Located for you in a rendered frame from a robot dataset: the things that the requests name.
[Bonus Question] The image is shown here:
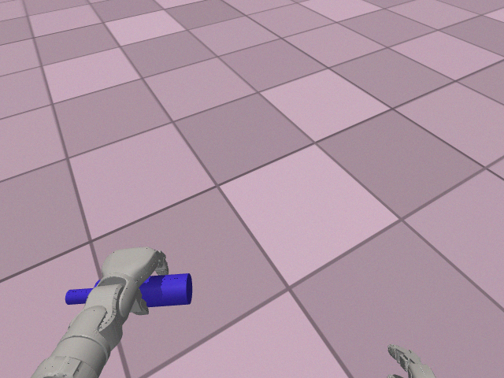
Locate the left robot arm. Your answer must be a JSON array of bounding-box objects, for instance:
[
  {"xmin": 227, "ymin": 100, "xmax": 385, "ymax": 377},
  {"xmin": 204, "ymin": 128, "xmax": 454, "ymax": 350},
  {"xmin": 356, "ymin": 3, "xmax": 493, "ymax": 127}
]
[{"xmin": 31, "ymin": 273, "xmax": 139, "ymax": 378}]

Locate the right robot hand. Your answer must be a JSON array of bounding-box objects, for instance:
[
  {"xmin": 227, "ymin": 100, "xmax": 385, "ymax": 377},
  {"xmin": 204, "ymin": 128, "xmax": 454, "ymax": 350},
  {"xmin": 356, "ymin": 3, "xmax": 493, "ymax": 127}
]
[{"xmin": 387, "ymin": 344, "xmax": 436, "ymax": 378}]

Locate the left robot hand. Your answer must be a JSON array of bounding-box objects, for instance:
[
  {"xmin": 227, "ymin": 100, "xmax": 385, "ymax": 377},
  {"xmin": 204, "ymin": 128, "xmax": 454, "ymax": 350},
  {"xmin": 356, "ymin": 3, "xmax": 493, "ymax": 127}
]
[{"xmin": 102, "ymin": 246, "xmax": 169, "ymax": 315}]

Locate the bottle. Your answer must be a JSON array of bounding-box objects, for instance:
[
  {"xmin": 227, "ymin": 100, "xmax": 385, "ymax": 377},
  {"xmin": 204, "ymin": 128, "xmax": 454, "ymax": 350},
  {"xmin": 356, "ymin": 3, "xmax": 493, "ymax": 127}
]
[{"xmin": 65, "ymin": 273, "xmax": 192, "ymax": 307}]

